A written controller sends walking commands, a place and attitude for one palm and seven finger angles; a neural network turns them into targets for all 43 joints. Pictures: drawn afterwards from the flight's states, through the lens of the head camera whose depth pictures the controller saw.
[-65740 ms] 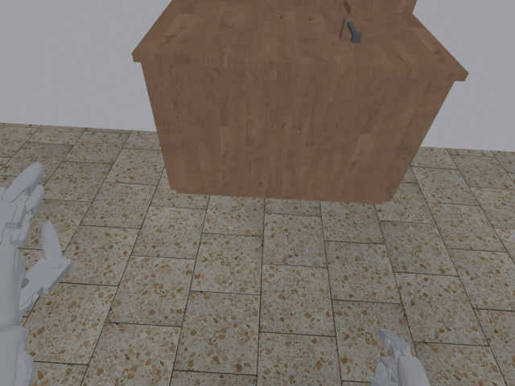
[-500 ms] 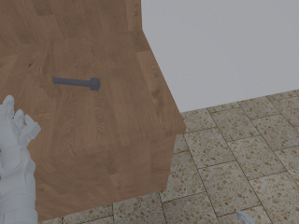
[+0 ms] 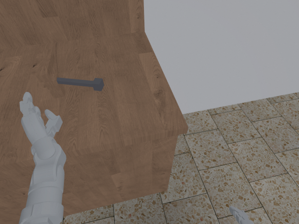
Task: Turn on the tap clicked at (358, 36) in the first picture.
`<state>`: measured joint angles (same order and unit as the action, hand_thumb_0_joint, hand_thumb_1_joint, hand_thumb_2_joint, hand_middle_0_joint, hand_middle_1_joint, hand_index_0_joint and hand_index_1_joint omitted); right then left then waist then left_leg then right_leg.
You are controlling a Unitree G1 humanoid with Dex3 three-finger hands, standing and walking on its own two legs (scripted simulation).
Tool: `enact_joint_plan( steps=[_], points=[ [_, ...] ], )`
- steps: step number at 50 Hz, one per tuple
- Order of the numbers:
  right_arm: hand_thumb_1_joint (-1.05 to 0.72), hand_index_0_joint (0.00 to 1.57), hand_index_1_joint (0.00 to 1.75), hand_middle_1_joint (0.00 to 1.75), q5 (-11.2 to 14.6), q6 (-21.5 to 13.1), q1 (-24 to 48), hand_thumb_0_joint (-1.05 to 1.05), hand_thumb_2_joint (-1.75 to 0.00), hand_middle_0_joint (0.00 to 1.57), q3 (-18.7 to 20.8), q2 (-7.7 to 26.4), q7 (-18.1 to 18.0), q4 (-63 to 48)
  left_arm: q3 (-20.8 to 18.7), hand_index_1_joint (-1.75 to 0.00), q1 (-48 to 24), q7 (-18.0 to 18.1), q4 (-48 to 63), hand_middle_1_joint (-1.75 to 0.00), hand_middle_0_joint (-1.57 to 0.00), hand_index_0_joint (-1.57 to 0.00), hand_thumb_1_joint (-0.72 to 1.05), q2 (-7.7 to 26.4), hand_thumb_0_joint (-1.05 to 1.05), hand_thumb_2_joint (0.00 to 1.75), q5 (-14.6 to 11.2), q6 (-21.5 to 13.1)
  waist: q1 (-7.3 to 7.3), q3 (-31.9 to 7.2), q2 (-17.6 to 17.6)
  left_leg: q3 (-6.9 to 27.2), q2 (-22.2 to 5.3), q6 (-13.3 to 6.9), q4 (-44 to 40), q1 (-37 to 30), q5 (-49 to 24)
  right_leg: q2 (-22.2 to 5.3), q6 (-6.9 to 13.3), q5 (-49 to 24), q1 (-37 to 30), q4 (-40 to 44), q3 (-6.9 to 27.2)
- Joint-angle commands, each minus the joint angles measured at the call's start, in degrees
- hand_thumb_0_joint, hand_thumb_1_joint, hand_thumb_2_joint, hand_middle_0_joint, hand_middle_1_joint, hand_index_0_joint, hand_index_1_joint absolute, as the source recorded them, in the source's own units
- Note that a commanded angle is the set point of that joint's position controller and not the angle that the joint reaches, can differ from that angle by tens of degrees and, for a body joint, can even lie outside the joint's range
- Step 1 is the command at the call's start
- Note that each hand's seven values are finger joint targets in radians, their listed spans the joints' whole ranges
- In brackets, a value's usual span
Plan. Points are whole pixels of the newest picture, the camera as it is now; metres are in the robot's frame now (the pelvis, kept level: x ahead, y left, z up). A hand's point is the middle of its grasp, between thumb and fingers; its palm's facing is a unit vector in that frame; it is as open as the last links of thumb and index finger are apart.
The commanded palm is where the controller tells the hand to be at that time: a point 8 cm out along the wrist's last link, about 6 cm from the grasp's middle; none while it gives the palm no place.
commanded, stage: push the lever round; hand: left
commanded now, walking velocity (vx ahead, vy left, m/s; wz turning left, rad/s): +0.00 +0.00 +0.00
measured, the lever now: (98, 84) +0.49 +0.19 +0.10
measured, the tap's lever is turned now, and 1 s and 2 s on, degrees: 68 68 75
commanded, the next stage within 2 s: lift the hand up off the lever in 1.88 s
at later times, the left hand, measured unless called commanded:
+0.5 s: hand (69, 112) +0.38 +0.24 +0.10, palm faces +0.74 -0.67 -0.07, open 7.8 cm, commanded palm +0.33 +0.27 +0.10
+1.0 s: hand (83, 102) +0.42 +0.22 +0.09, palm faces +0.79 -0.61 -0.07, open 7.8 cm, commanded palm +0.37 +0.23 +0.10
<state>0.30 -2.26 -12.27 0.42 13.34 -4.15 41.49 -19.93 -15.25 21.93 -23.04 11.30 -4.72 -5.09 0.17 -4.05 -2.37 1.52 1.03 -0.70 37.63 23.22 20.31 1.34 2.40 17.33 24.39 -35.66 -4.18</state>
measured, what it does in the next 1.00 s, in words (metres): stands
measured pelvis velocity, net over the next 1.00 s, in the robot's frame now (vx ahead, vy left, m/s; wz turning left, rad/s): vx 0.00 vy -0.01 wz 0.00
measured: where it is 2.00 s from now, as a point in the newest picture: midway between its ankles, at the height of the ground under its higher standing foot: outside the picture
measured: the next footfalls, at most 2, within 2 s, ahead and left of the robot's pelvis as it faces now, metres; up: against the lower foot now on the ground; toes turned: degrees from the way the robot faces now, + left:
none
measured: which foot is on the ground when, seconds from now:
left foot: down 0.00-1.00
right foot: down 0.00-1.00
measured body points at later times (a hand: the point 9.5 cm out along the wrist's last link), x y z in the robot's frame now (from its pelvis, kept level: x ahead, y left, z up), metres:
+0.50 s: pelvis -0.01 -0.01 +0.00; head +0.01 -0.02 +0.45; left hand +0.34 +0.28 +0.10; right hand +0.11 -0.26 -0.12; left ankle -0.02 +0.11 -0.72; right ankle +0.01 -0.09 -0.72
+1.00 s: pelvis +0.00 -0.01 +0.00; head +0.03 -0.02 +0.45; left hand +0.37 +0.25 +0.10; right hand +0.10 -0.26 -0.13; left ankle -0.02 +0.11 -0.72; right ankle +0.01 -0.09 -0.72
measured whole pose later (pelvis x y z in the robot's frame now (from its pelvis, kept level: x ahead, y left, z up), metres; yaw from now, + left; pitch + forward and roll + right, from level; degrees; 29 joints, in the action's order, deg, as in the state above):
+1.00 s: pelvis +0.00 -0.01 +0.00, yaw +0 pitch +8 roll -1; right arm -3.5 0.3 -12.4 2.2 12.1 -1.2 45.0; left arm -20.2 -33.7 44.4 -39.9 5.1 2.9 -4.1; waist 2.4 -5.6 -2.2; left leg 2.0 0.7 -0.1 38.6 26.7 20.3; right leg 1.6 3.0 17.4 27.7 -36.5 -4.7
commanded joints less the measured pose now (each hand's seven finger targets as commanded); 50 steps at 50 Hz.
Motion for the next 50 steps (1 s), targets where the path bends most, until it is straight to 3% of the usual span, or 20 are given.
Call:
enact_joint_plan(
  steps=[1,3,4,6,8,11,12,13,17,26,31,33,34,37,38,41,43,47,48,50],
  points=[
    [-0.90,0.20,0.30,0.30,-0.2,-1.9,3.1,0.00,-0.90,0.20,2.3,7.5,-0.4,-6.8,-2.0,-0.15,-19.1,2.5,12.3,-0.15,-0.15,-0.15,0.90,13.0,0.00,0.90,2.0,-3.4,0.18,-14.8,-0.2,0.5,-0.6,1.1,-4.6,-2.8,-17.7,-1.1,-0.8,-15.3,-10.3,3.6,2.6],
    [-0.90,0.20,0.30,0.30,-0.2,-1.6,3.2,0.00,-0.90,0.20,2.5,7.7,-0.5,-6.8,-2.5,-0.15,-18.2,3.4,12.1,-0.15,-0.15,-0.15,0.90,13.2,0.00,0.90,2.4,-2.8,-0.27,-15.1,-0.6,0.4,-0.6,1.0,-4.6,-2.6,-17.8,-1.2,-0.7,-15.5,-11.0,3.7,2.7],
    [-0.90,0.20,0.30,0.30,-0.1,-1.5,3.5,0.00,-0.90,0.20,2.2,7.4,-0.5,-6.9,-0.4,-0.15,-20.5,3.8,12.5,-0.15,-0.15,-0.15,0.90,11.1,0.00,0.90,2.4,-2.7,0.62,-14.8,-1.0,0.4,-0.6,1.0,-4.7,-2.9,-17.2,-1.3,-0.8,-15.0,-10.2,3.8,2.7],
    [-0.90,0.20,0.30,0.30,-0.2,-1.4,3.6,0.00,-0.90,0.20,2.1,7.5,-0.5,-6.5,-0.3,-0.15,-21.7,4.7,9.7,-0.15,-0.15,-0.15,0.90,10.7,0.00,0.90,2.4,-2.0,1.01,-13.0,1.4,0.4,-0.5,0.4,-5.0,-1.5,-14.3,-1.4,-1.1,-13.1,-9.7,4.8,2.9],
    [-0.90,0.20,0.30,0.30,-0.3,-1.0,3.8,0.00,-0.90,0.20,2.0,7.7,-0.8,-6.0,-1.5,-0.15,-23.4,5.9,8.5,-0.15,-0.15,-0.15,0.90,12.3,0.00,0.90,3.1,-1.7,0.84,-12.0,0.9,0.5,-0.4,0.1,-5.3,-1.0,-12.3,-1.5,-1.1,-10.9,-9.3,5.4,3.2],
    [-0.90,0.20,0.30,0.30,-0.6,-1.0,3.8,0.00,-0.90,0.20,2.3,7.5,-0.6,-6.3,-1.1,-0.15,-24.5,7.3,8.7,-0.15,-0.15,-0.15,0.90,11.3,0.00,0.90,3.4,-2.3,0.79,-14.8,1.3,0.1,-0.2,-0.2,-4.7,-1.3,-13.0,-1.6,-1.2,-12.1,-10.4,5.2,3.6],
    [-0.90,0.20,0.30,0.30,-0.6,-1.0,3.7,0.00,-0.90,0.20,2.2,7.4,-0.5,-6.1,0.5,-0.15,-27.0,7.7,9.3,-0.15,-0.15,-0.15,0.90,10.3,0.00,0.90,3.9,-2.6,1.53,-14.6,1.1,0.1,-0.3,-0.1,-4.5,-1.5,-13.2,-1.7,-1.2,-12.7,-10.0,5.0,3.6],
    [-0.90,0.20,0.30,0.30,-0.9,-1.0,3.5,0.00,-0.90,0.20,2.4,7.5,-0.6,-5.5,-1.3,-0.15,-26.9,8.5,8.8,-0.15,-0.15,-0.15,0.90,11.8,0.00,0.90,4.3,-2.9,1.03,-15.0,0.1,0.3,-0.3,0.0,-4.5,-1.9,-13.3,-1.5,-1.1,-12.3,-9.8,4.9,3.5],
    [-0.90,0.20,0.30,0.30,-1.0,-0.8,3.1,0.00,-0.90,0.20,2.7,7.3,-0.1,-5.5,-0.9,-0.15,-26.2,10.1,6.8,-0.15,-0.15,-0.15,0.90,10.9,0.00,0.90,5.0,-3.2,0.89,-16.5,0.9,-0.1,-0.2,0.0,-4.0,-1.1,-14.2,-1.7,-1.1,-13.9,-10.8,4.6,3.7],
    [-0.90,0.20,0.30,0.30,-1.2,-0.2,3.2,0.00,-0.90,0.20,2.9,7.2,0.2,-5.1,-0.2,-0.15,-29.4,13.6,4.2,-0.15,-0.15,-0.15,0.90,8.7,0.00,0.90,5.8,-2.3,1.45,-14.9,3.3,-0.4,-0.3,-0.4,-4.3,0.0,-13.1,-2.0,-1.4,-13.3,-10.7,5.5,3.8],
    [-0.90,0.20,0.30,0.30,-1.8,-0.3,3.0,0.00,-0.90,0.20,3.1,6.8,0.6,-4.3,1.3,-0.15,-34.0,15.9,4.3,-0.15,-0.15,-0.15,0.90,7.4,0.00,0.90,7.4,-3.2,2.00,-16.1,0.4,-0.2,-0.4,-0.1,-3.9,-1.5,-13.8,-1.8,-1.0,-13.0,-9.3,4.8,3.4],
    [-0.90,0.20,0.30,0.30,-2.2,-0.2,2.9,0.00,-0.90,0.20,3.5,7.0,0.6,-3.9,-0.5,-0.15,-32.4,16.9,3.3,-0.15,-0.15,-0.15,0.90,8.3,0.00,0.90,7.8,-3.2,1.26,-17.2,-0.2,-0.1,-0.4,0.1,-3.6,-1.5,-14.5,-1.6,-1.0,-13.3,-9.6,4.4,3.1],
    [-0.90,0.20,0.30,0.30,-2.1,-0.1,2.8,0.00,-0.90,0.20,3.2,6.8,0.8,-4.0,1.7,-0.15,-34.5,17.1,3.2,-0.15,-0.15,-0.15,0.90,6.3,0.00,0.90,7.9,-3.2,2.23,-16.8,0.4,-0.1,-0.5,0.2,-3.6,-1.6,-14.9,-1.8,-1.0,-13.8,-9.3,4.2,3.0],
    [-0.90,0.20,0.30,0.30,-2.3,-0.2,2.8,0.00,-0.90,0.20,3.2,6.8,1.1,-3.5,3.2,-0.15,-36.2,18.0,-0.3,-0.15,-0.15,-0.15,0.90,4.1,0.00,0.90,7.9,-2.5,2.56,-15.8,2.5,0.0,-0.5,0.2,-3.7,-0.7,-13.4,-1.8,-1.1,-12.1,-8.2,4.6,2.8],
    [-0.90,0.20,0.30,0.30,-2.4,-0.1,2.8,0.00,-0.90,0.20,3.3,7.1,0.9,-2.9,1.3,-0.15,-36.8,18.6,-1.3,-0.15,-0.15,-0.15,0.90,5.8,0.00,0.90,8.2,-2.3,2.34,-15.2,1.8,0.2,-0.5,0.2,-4.0,-0.7,-12.5,-1.6,-1.0,-10.4,-7.7,4.9,2.6],
    [-0.90,0.20,0.30,0.30,-2.7,0.1,2.5,0.00,-0.90,0.20,3.4,6.9,1.2,-3.1,0.7,-0.15,-38.7,20.0,-3.2,-0.15,-0.15,-0.15,0.90,5.6,0.00,0.90,8.1,-2.0,2.44,-16.4,3.5,-0.1,-0.4,0.0,-3.8,-0.1,-12.5,-1.8,-1.3,-10.6,-8.4,5.1,2.7],
    [-0.90,0.20,0.30,0.30,-3.1,0.4,2.0,0.00,-0.90,0.20,3.5,6.9,1.4,-2.4,-1.3,-0.15,-40.1,21.1,-3.6,-0.15,-0.15,-0.15,0.90,7.2,0.00,0.90,8.7,-2.1,1.85,-17.6,1.4,0.0,-0.4,0.4,-3.5,-0.6,-14.3,-1.7,-1.0,-12.2,-8.7,4.4,2.6],
    [-0.90,0.20,0.30,0.30,-3.9,0.4,0.9,0.00,-0.90,0.20,3.8,6.3,2.7,-2.2,1.5,-0.15,-43.2,22.8,-2.9,-0.15,-0.15,-0.15,0.90,3.7,0.00,0.90,10.1,-3.1,2.64,-20.9,-0.1,-0.1,-0.7,1.3,-1.9,-2.6,-20.2,-1.5,-0.8,-17.1,-8.2,2.3,1.7],
    [-0.90,0.20,0.30,0.30,-4.1,0.6,0.5,0.00,-0.90,0.20,4.0,6.5,2.7,-1.7,0.0,-0.15,-41.9,23.3,-4.4,-0.15,-0.15,-0.15,0.90,5.0,0.00,0.90,10.5,-2.9,2.15,-20.0,0.4,0.3,-0.8,1.6,-2.0,-2.1,-20.6,-1.3,-0.6,-16.7,-7.9,2.2,1.4],
    [-0.90,0.20,0.30,0.30,-4.2,0.8,0.5,0.00,-0.90,0.20,4.0,6.3,3.3,-1.9,2.7,-0.15,-43.7,23.6,-5.6,-0.15,-0.15,-0.15,0.90,1.7,0.00,0.90,10.6,-2.5,3.23,-19.6,1.2,0.0,-0.9,1.6,-1.7,-2.1,-20.5,-1.4,-0.8,-16.5,-6.9,2.0,1.2]
  ],
)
